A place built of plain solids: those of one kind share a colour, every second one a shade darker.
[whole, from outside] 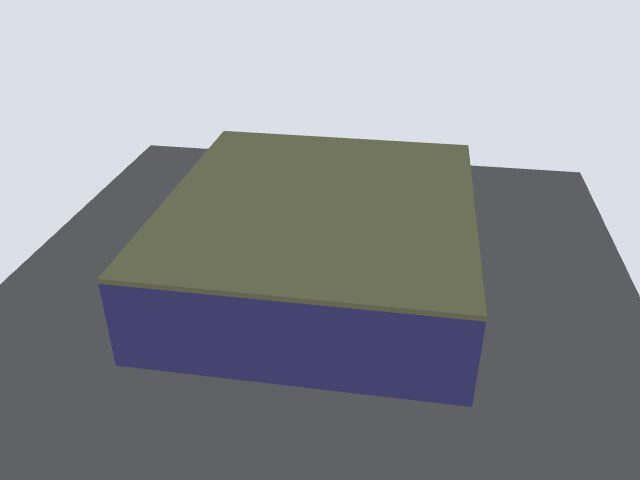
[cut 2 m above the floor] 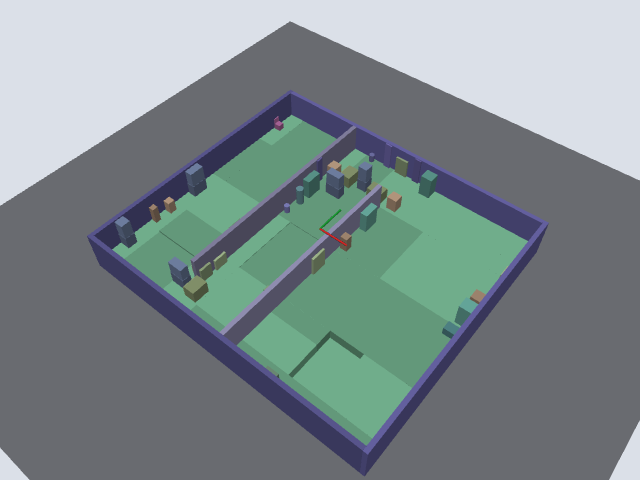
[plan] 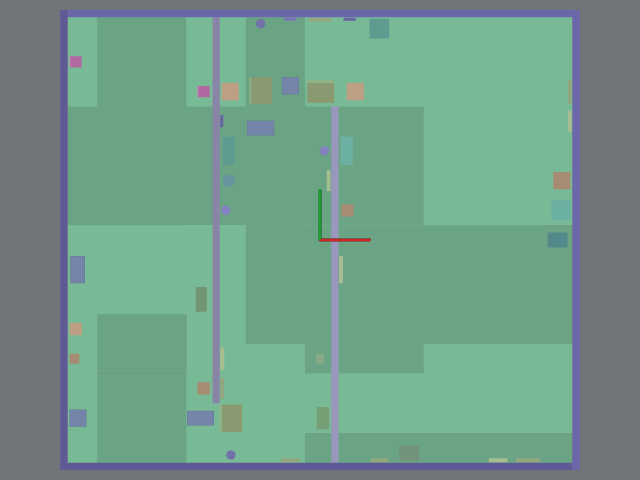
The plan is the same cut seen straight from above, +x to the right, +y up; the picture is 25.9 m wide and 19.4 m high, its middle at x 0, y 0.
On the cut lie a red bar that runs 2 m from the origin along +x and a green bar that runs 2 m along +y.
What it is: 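A museum's exhibition hall between two shows, on a module of 1.2 m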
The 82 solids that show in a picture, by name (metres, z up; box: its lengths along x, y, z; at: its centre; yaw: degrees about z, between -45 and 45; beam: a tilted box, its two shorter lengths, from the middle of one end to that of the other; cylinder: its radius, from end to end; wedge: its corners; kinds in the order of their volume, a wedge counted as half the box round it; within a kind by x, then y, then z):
{
 "floor_1": {"box": [1.2, 18.0, 0.92], "at": [-9.6, 0.0, 0.41]},
 "floor_2": {"box": [1.2, 4.8, 0.92], "at": [-9.6, 3.0, 0.41]},
 "floor_3": {"box": [3.6, 3.6, 0.92], "at": [-7.2, -7.2, 0.41]},
 "floor_4": {"box": [3.6, 2.4, 1.04], "at": [-7.2, -4.2, 0.47]},
 "floor_5": {"box": [3.6, 3.6, 0.92], "at": [-7.2, -1.2, 0.41]},
 "floor_6": {"box": [3.62, 4.82, 0.92], "at": [-7.2, 3.0, 0.41]},
 "floor_7": {"box": [3.6, 3.6, 0.92], "at": [-7.2, 7.2, 0.41]},
 "floor_8": {"box": [7.2, 3.6, 0.92], "at": [-6.6, -1.2, 0.41]},
 "floor_9": {"box": [2.4, 18.0, 0.92], "at": [-4.2, 0.0, 0.41]},
 "floor_10": {"box": [14.4, 2.4, 0.92], "at": [-3.0, -6.6, 0.41]},
 "floor_11": {"box": [2.4, 4.8, 0.92], "at": [-1.8, -6.6, 0.41]},
 "floor_12": {"box": [2.42, 4.82, 0.88], "at": [-1.8, -1.8, 0.39]},
 "floor_13": {"box": [2.4, 8.4, 0.92], "at": [-1.8, 4.8, 0.41]},
 "floor_14": {"box": [9.6, 1.2, 0.92], "at": [-0.6, -4.8, 0.41]},
 "floor_15": {"box": [9.6, 4.8, 0.92], "at": [-0.6, 3.0, 0.41]},
 "floor_16": {"box": [20.4, 1.2, 0.92], "at": [0.0, -8.4, 0.41]},
 "floor_17": {"box": [20.4, 3.6, 0.92], "at": [0.0, 7.2, 0.41]},
 "floor_18": {"box": [10.8, 4.8, 0.92], "at": [4.8, -1.8, 0.41]},
 "floor_19": {"box": [2.42, 3.62, 0.16], "at": [5.4, -6.0, 0.03]},
 "floor_20": {"box": [4.82, 4.82, 0.92], "at": [6.6, 3.0, 0.41]},
 "floor_21": {"box": [4.8, 3.6, 0.92], "at": [6.6, 7.2, 0.41]},
 "floor_22": {"box": [3.6, 3.6, 0.92], "at": [8.4, -6.0, 0.41]},
 "floor_23": {"box": [1.2, 18.0, 0.92], "at": [9.6, 0.0, 0.41]},
 "floor_24": {"box": [1.2, 4.8, 0.92], "at": [9.6, 3.0, 0.41]},
 "wall_1": {"box": [0.3, 18.6, 5.29], "at": [-10.35, 0.0, 2.59]},
 "wall_2": {"box": [20.4, 0.3, 5.29], "at": [0.0, -9.15, 2.59]},
 "wall_3": {"box": [20.4, 0.3, 5.29], "at": [0.0, 9.15, 2.59]},
 "wall_4": {"box": [0.3, 18.6, 5.29], "at": [10.35, 0.0, 2.59]},
 "roof_1": {"box": [21.0, 18.6, 0.3], "at": [0.0, 0.0, 5.39]},
 "screen_1": {"box": [0.3, 15.6, 3.6], "at": [-4.2, 1.2, 2.67]},
 "screen_2": {"box": [0.3, 14.4, 3.6], "at": [0.6, -1.8, 2.67]},
 "vitrine_1": {"box": [0.7, 0.7, 0.88], "at": [-9.79, -7.2, 1.32]},
 "vitrine_2": {"box": [0.66, 0.66, 1.12], "at": [-9.79, -7.2, 2.32]},
 "vitrine_3": {"box": [0.6, 1.1, 0.92], "at": [-9.79, -1.2, 1.33]},
 "vitrine_4": {"box": [0.56, 1.06, 1.17], "at": [-9.79, -1.2, 2.38]},
 "vitrine_5": {"box": [1.1, 0.6, 0.89], "at": [-4.83, -7.2, 1.32]},
 "vitrine_6": {"box": [1.06, 0.56, 0.94], "at": [-4.83, -7.2, 2.23]},
 "vitrine_7": {"box": [1.1, 0.6, 0.9], "at": [-2.4, 4.52, 1.32]},
 "vitrine_8": {"box": [1.06, 0.56, 0.99], "at": [-2.4, 4.52, 2.26]},
 "vitrine_9": {"box": [0.7, 0.7, 0.89], "at": [-1.2, 6.23, 1.32]},
 "vitrine_10": {"box": [0.66, 0.66, 1.21], "at": [-1.2, 6.23, 2.36]},
 "crate_1": {"box": [0.5, 1.15, 1.5], "at": [-3.69, 3.6, 1.62]},
 "crate_2": {"box": [0.5, 1.15, 1.5], "at": [1.08, 3.6, 1.62]},
 "crate_3": {"box": [0.8, 0.8, 1.6], "at": [2.4, 8.54, 1.67]},
 "crate_4": {"box": [0.8, 0.8, 1.6], "at": [9.75, 1.2, 1.67]},
 "opencrate_1": {"box": [0.8, 1.1, 0.9], "at": [-3.55, -7.2, 1.32]},
 "opencrate_2": {"box": [0.8, 1.1, 0.9], "at": [-2.35, 6.03, 1.32]},
 "opencrate_3": {"box": [1.1, 0.8, 0.9], "at": [0.03, 5.95, 1.32]},
 "opencrate_4": {"box": [1.1, 0.07, 0.8], "at": [0.03, 6.42, 1.27]},
 "plinth_1": {"box": [0.4, 0.4, 1.2], "at": [-9.93, -4.8, 1.47]},
 "plinth_2": {"box": [0.5, 0.5, 0.9], "at": [-9.86, -3.6, 1.32]},
 "plinth_3": {"box": [0.5, 0.5, 0.6], "at": [-4.7, -6.0, 1.17]},
 "plinth_4": {"box": [0.7, 0.7, 0.8], "at": [-3.63, 6.0, 1.27]},
 "plinth_5": {"box": [0.5, 0.5, 1.1], "at": [1.11, 1.2, 1.42]},
 "plinth_6": {"box": [0.7, 0.7, 1.0], "at": [1.43, 6.0, 1.37]},
 "plinth_7": {"box": [0.7, 0.7, 1.2], "at": [9.78, 2.4, 1.47]},
 "pictures_1": {"box": [0.16, 0.84, 1.08], "at": [-3.95, -6.0, 1.41]},
 "pictures_2": {"box": [0.16, 0.91, 0.88], "at": [-3.95, -4.8, 1.32]},
 "pictures_3": {"box": [0.76, 0.16, 0.76], "at": [-1.2, -8.9, 1.26]},
 "pictures_4": {"box": [0.91, 0.16, 1.37], "at": [0.0, 8.9, 1.56]},
 "pictures_5": {"box": [0.16, 0.84, 1.17], "at": [0.35, 2.4, 1.46]},
 "pictures_6": {"box": [0.16, 1.1, 1.45], "at": [0.85, -1.2, 1.6]},
 "pictures_7": {"box": [0.73, 0.16, 1.06], "at": [2.4, -8.9, 1.4]},
 "pictures_8": {"box": [0.76, 0.16, 0.71], "at": [7.2, -8.9, 1.23]},
 "pictures_9": {"box": [0.96, 0.16, 1.43], "at": [8.4, -8.9, 1.59]},
 "pictures_10": {"box": [0.16, 0.84, 1.38], "at": [10.1, 4.8, 1.57]},
 "pictures_11": {"box": [0.16, 0.97, 0.91], "at": [10.1, 6.0, 1.33]},
 "raildolly_1": {"box": [0.45, 1.0, 1.09], "at": [-4.8, -2.4, 1.42]},
 "ladder_1": {"box": [0.12, 0.5, 2.54], "at": [-3.97, 4.8, 2.14]},
 "ladder_2": {"box": [0.5, 0.12, 2.54], "at": [-1.2, 8.92, 2.14]},
 "ladder_3": {"box": [0.5, 0.12, 2.54], "at": [1.2, 8.92, 2.14]},
 "trolley_1": {"box": [0.5, 0.9, 0.88], "at": [0.11, -7.2, 1.31]},
 "blankets_1": {"box": [0.8, 0.6, 0.61], "at": [3.6, -8.62, 1.18]},
 "cratesmall_1": {"box": [0.8, 0.6, 0.55], "at": [9.6, 0.0, 1.15]},
 "roll_1": {"cylinder": 0.25, "from": [-3.69, 2.4, 0.87], "to": [-3.69, 2.4, 2.16]},
 "vac_1": {"cylinder": 0.19, "from": [-3.81, 1.2, 0.87], "to": [-3.81, 1.2, 1.46]},
 "vac_2": {"cylinder": 0.19, "from": [-3.6, -8.69, 0.87], "to": [-3.6, -8.69, 1.4]},
 "vac_3": {"cylinder": 0.19, "from": [-2.4, 8.75, 0.87], "to": [-2.4, 8.75, 1.42]},
 "vac_4": {"cylinder": 0.19, "from": [0.18, 3.6, 0.87], "to": [0.18, 3.6, 1.43]},
 "chair_1": {"box": [0.5, 0.46, 0.46], "at": [-9.88, 7.2, 1.1]},
 "chair_2": {"box": [0.5, 0.46, 0.46], "at": [-4.71, 6.0, 1.1]},
 "pedestal_1": {"box": [0.3, 0.4, 1.03], "at": [0.0, -4.8, 1.39]}
}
